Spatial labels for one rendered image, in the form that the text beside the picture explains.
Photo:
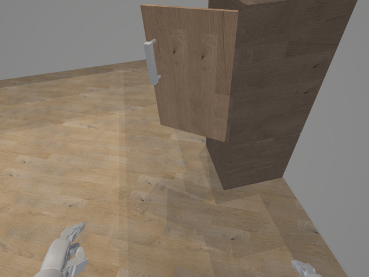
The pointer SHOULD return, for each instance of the robot right hand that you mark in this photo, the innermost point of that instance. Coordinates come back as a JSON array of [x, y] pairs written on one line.
[[305, 270]]

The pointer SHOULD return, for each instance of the robot left hand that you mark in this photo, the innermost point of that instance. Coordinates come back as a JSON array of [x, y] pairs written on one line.
[[61, 250]]

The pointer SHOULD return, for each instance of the handle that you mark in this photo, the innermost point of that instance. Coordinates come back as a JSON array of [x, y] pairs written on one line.
[[151, 63]]

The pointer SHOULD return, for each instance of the cupboard door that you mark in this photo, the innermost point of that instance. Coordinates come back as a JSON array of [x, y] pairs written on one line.
[[194, 54]]

